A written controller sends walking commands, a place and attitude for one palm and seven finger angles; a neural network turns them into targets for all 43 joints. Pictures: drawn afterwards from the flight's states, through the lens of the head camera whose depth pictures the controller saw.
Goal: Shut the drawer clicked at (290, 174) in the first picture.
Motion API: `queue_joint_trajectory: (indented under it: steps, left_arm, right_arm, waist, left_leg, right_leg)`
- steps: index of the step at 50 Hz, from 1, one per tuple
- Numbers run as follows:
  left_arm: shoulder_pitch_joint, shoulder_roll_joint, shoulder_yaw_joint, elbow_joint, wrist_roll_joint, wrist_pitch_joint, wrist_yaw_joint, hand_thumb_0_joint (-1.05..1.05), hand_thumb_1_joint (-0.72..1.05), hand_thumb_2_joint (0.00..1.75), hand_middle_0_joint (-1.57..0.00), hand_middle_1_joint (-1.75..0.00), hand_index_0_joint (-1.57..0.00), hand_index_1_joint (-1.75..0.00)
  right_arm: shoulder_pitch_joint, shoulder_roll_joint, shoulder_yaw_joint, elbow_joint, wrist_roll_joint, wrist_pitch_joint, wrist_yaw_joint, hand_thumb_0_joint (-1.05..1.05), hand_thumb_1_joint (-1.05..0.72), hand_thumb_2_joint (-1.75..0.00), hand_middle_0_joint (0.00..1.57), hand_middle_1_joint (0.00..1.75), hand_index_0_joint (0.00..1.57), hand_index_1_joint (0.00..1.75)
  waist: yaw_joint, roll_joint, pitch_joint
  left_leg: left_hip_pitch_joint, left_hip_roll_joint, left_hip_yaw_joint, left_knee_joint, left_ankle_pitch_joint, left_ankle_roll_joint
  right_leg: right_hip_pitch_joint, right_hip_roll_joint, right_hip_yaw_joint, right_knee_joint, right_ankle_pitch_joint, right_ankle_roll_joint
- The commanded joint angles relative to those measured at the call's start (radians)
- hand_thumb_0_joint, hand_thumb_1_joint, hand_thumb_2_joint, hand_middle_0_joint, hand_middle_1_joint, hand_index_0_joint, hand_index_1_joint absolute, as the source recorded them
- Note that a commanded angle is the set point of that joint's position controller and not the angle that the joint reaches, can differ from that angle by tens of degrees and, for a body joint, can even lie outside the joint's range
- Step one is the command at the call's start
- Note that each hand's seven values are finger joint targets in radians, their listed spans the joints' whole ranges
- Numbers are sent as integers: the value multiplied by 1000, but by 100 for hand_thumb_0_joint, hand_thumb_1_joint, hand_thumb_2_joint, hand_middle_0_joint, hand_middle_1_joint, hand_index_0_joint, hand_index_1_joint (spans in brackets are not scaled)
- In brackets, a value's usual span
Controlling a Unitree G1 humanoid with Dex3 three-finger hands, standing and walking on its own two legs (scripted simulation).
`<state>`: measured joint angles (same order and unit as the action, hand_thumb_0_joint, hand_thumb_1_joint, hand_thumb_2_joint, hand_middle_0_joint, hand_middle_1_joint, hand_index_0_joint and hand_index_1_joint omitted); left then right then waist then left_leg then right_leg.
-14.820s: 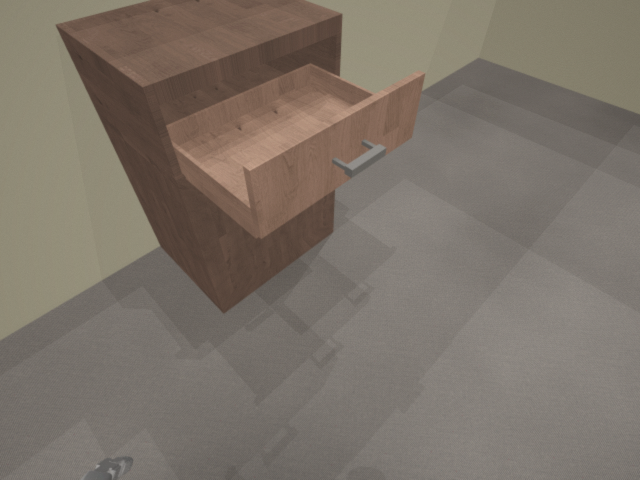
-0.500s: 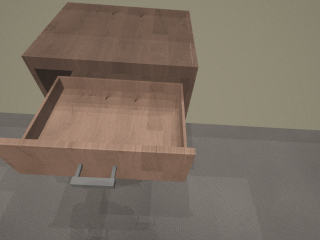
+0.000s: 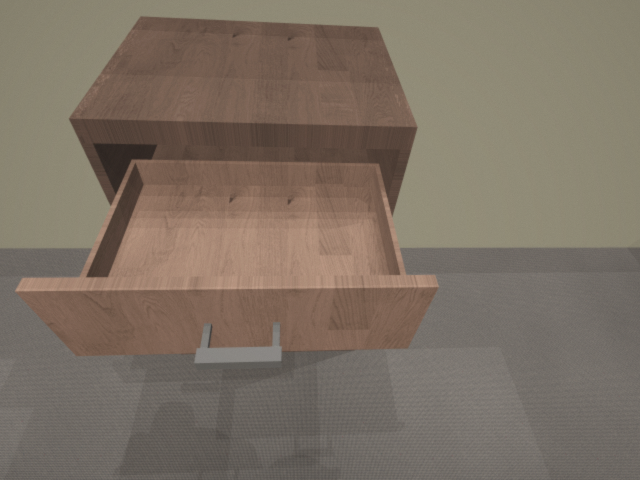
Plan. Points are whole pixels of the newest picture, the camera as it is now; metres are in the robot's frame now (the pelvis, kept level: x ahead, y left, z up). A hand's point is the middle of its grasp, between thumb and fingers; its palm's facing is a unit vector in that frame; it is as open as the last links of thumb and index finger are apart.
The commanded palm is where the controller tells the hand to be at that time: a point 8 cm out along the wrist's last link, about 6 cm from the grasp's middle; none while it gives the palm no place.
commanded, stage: come to a stop and stand still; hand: left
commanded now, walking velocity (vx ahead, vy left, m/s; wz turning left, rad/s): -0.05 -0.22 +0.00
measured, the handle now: (240, 344) +0.30 +0.12 -0.03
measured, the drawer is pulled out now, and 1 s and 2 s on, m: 0.30 0.30 0.30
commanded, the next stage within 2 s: look again from close up in 1.20 s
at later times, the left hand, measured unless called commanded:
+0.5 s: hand out of the picture +0.11 +0.15 -0.15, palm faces -0.09 -0.97 -0.21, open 7.3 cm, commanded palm none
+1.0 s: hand out of the picture +0.05 +0.13 -0.15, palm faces +0.01 -0.97 -0.22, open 7.4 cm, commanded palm none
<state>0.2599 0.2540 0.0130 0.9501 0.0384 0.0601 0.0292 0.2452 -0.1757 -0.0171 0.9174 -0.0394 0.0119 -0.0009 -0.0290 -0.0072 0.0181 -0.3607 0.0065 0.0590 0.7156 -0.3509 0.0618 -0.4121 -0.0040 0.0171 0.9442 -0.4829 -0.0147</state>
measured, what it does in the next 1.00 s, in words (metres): steps on the spot: right foot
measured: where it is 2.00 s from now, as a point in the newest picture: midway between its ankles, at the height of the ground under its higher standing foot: outside the picture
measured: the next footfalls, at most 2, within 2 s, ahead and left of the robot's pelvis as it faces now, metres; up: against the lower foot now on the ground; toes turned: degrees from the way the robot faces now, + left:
right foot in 0.36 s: +0.03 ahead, -0.13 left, +0.00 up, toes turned -4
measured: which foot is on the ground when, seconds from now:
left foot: down 0.00-1.00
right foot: up 0.00-0.34, down 0.36-1.00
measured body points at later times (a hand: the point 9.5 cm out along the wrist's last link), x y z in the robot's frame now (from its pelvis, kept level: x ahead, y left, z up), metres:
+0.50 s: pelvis +0.02 -0.01 +0.01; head +0.08 -0.02 +0.46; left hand +0.12 +0.21 -0.14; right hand +0.00 -0.23 -0.15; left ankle +0.02 +0.08 -0.72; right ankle -0.01 -0.13 -0.72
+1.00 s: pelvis +0.04 -0.05 +0.02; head +0.08 -0.05 +0.47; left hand +0.05 +0.18 -0.13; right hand +0.06 -0.27 -0.15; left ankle +0.02 +0.08 -0.72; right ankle -0.01 -0.13 -0.72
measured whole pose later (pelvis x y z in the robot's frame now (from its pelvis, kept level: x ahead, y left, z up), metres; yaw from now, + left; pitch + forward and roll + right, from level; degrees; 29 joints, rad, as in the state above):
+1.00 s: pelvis +0.04 -0.05 +0.02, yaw +1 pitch +0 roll +1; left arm 0.29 0.16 -0.02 1.04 0.01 -0.01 0.04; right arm 0.22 -0.17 0.00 1.13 0.00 0.00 -0.02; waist 0.00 0.01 0.05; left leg -0.19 0.01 0.04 0.46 -0.28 -0.01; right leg -0.14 0.00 -0.09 0.47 -0.33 -0.04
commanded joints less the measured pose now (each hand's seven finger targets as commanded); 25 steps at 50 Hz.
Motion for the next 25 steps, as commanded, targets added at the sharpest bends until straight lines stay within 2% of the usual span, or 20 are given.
queue_joint_trajectory:
  steps: [1,3,4,5,6,8,9,10,13,15,16,17,18,19,20,21,22,23,24,25]
  left_arm:
    - [-7,64,16,-99,5,-28,-12,0,90,90,-20,-30,-20,-30]
    - [-1,46,11,-99,2,-24,-17,0,90,90,-20,-30,-20,-30]
    - [-2,42,8,-99,1,-21,-20,0,90,90,-20,-30,-20,-30]
    - [-5,37,6,-101,-2,-19,-20,0,90,90,-20,-30,-20,-30]
    - [-10,30,3,-104,-4,-17,-19,0,90,90,-20,-30,-20,-30]
    - [-30,21,0,-108,-7,-13,-18,0,90,90,-20,-30,-20,-30]
    - [-43,19,-3,-112,-7,-12,-20,0,90,90,-20,-30,-20,-30]
    - [-44,12,-4,-110,-11,-12,-20,0,90,90,-20,-30,-20,-30]
    - [-71,-1,-6,-101,-20,-18,-16,0,90,90,-20,-30,-20,-30]
    - [-42,5,-4,-79,-25,-24,-13,0,90,90,-20,-30,-20,-30]
    - [-23,5,-1,-65,-27,-31,-8,0,90,90,-20,-30,-20,-30]
    - [-5,16,2,-52,-28,-40,0,0,90,90,-20,-30,-20,-30]
    - [6,27,1,-41,-26,-46,9,0,90,90,-20,-30,-20,-30]
    - [-6,43,-4,-40,-25,-49,12,0,90,90,-20,-30,-20,-30]
    - [-26,39,-8,-41,-25,-46,14,0,90,90,-20,-30,-20,-30]
    - [-32,27,-7,-43,-24,-51,17,0,90,90,-20,-30,-20,-30]
    - [-23,17,-5,-39,-26,-57,21,0,90,90,-20,-30,-20,-30]
    - [-16,11,-7,-33,-28,-59,23,0,90,90,-20,-30,-20,-30]
    - [-6,8,-8,-28,-29,-63,24,0,90,90,-20,-30,-20,-30]
    - [-7,4,-5,-26,-29,-64,26,0,90,90,-20,-30,-20,-30]
  right_arm:
    - [40,-189,-45,-34,6,-24,-29,0,-90,-90,20,30,20,30]
    - [64,-167,-37,-21,10,-34,-35,0,-90,-90,20,30,20,30]
    - [81,-162,-33,-10,12,-40,-40,0,-90,-90,20,30,20,30]
    - [104,-160,-32,2,12,-40,-42,0,-90,-90,20,30,20,30]
    - [122,-159,-32,14,14,-40,-44,0,-90,-90,20,30,20,30]
    - [140,-153,-32,32,15,-35,-45,0,-90,-90,20,30,20,30]
    - [140,-152,-31,31,14,-35,-46,0,-90,-90,20,30,20,30]
    - [133,-158,-31,37,14,-31,-45,0,-90,-90,20,30,20,30]
    - [146,-152,-33,53,15,-21,-41,0,-90,-90,20,30,20,30]
    - [147,-149,-32,63,20,-20,-40,0,-90,-90,20,30,20,30]
    - [146,-141,-32,68,25,-19,-39,0,-90,-90,20,30,20,30]
    - [149,-118,-28,73,30,-20,-37,0,-90,-90,20,30,20,30]
    - [141,-93,-20,75,34,-20,-35,0,-90,-90,20,30,20,30]
    - [146,-71,-15,76,33,-17,-32,0,-90,-90,20,30,20,30]
    - [144,-60,-13,83,32,-13,-29,0,-90,-90,20,30,20,30]
    - [147,-63,-12,93,26,-17,-27,0,-90,-90,20,30,20,30]
    - [145,-79,-16,107,26,-21,-27,0,-90,-90,20,30,20,30]
    - [140,-85,-18,112,30,-22,-28,0,-90,-90,20,30,20,30]
    - [135,-86,-18,114,30,-27,-28,0,-90,-90,20,30,20,30]
    - [120,-87,-20,119,31,-26,-29,0,-90,-90,20,30,20,30]
  waist:
    - [39,126,51]
    - [38,92,3]
    - [36,95,-11]
    - [29,80,-43]
    - [23,93,-61]
    - [11,122,-68]
    - [8,110,-45]
    - [10,131,-58]
    - [-12,163,-64]
    - [3,148,-74]
    - [8,121,-84]
    - [8,74,-96]
    - [9,2,-94]
    - [0,-15,-79]
    - [-11,36,-39]
    - [-14,8,-75]
    - [-10,-12,-114]
    - [-8,-17,-117]
    - [-2,3,-127]
    - [-2,2,-100]
  left_leg:
    - [64,282,-429,-470,47,95]
    - [121,251,-317,-424,264,82]
    - [153,252,-290,-410,388,84]
    - [187,252,-271,-390,454,85]
    - [213,251,-252,-376,500,84]
    - [222,251,-235,-365,517,84]
    - [211,253,-237,-369,539,88]
    - [207,254,-226,-365,510,88]
    - [207,241,-225,-340,472,78]
    - [171,227,-223,-307,462,57]
    - [136,210,-211,-270,440,35]
    - [78,170,-183,-237,387,7]
    - [45,115,-126,-208,289,-17]
    - [40,78,-101,-211,194,-30]
    - [81,67,-103,-239,128,-33]
    - [116,80,-101,-229,237,-32]
    - [159,95,-101,-216,327,-28]
    - [183,101,-105,-216,378,-24]
    - [204,103,-106,-224,429,-21]
    - [210,106,-106,-223,434,-21]
  right_leg:
    - [-229,-35,38,243,119,14]
    - [-204,-32,13,217,144,30]
    - [-202,-31,9,206,147,34]
    - [-190,-33,5,187,137,38]
    - [-182,-34,-5,159,128,41]
    - [-150,-39,-22,77,107,48]
    - [-134,-35,-33,28,98,47]
    - [-97,-37,-42,-42,79,46]
    - [6,-19,-82,-255,62,39]
    - [113,-12,-85,-413,152,26]
    - [194,-24,-68,-492,261,15]
    - [270,-67,-7,-504,382,-7]
    - [285,-128,55,-488,503,-34]
    - [264,-173,81,-489,545,-64]
    - [176,-179,68,-490,449,-66]
    - [199,-139,53,-456,480,-55]
    - [226,-127,33,-440,520,-42]
    - [228,-122,20,-439,528,-29]
    - [235,-118,18,-439,546,-26]
    - [217,-116,16,-447,534,-22]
